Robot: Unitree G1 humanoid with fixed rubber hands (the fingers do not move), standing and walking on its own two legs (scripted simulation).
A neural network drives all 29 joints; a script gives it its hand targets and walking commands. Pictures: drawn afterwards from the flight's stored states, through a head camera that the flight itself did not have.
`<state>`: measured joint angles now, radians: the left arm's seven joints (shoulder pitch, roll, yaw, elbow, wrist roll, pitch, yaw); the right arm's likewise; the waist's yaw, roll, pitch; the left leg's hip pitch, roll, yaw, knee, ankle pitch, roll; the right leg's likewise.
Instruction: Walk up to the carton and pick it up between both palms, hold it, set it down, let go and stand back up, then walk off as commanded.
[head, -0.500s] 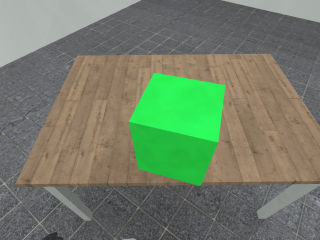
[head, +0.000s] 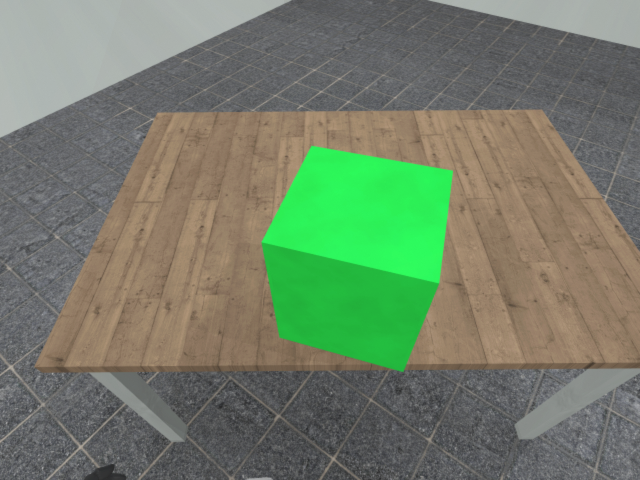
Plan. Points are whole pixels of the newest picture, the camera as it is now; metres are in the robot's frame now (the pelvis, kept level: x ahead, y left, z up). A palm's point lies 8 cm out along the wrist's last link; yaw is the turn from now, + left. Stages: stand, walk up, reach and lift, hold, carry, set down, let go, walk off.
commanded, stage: walk up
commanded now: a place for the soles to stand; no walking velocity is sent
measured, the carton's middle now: (358, 261) +0.43 -0.04 -0.01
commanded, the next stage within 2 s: reach and lift in 1.94 s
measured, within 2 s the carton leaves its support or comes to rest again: neither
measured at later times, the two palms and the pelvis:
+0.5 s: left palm out of the picture +0.04 +0.24 -0.06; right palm out of the picture +0.02 -0.36 -0.09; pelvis -0.04 -0.06 +0.01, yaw -1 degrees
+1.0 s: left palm out of the picture +0.05 +0.24 -0.08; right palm out of the picture +0.02 -0.36 -0.09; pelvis -0.04 -0.06 +0.01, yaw +0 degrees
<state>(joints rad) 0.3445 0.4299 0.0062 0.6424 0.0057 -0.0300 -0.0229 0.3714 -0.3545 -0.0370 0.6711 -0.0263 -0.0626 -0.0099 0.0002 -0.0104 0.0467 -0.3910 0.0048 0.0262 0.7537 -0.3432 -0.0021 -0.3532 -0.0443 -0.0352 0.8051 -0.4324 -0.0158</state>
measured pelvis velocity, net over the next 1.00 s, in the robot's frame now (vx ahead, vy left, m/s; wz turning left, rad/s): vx -0.04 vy -0.06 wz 0.00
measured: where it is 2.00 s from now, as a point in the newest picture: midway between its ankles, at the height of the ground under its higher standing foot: outside the picture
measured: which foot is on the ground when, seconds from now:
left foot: down 0.00-0.22, up 0.24-0.64, down 0.66-1.00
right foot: down 0.00-0.68, up 0.70-0.84, down 0.86-1.00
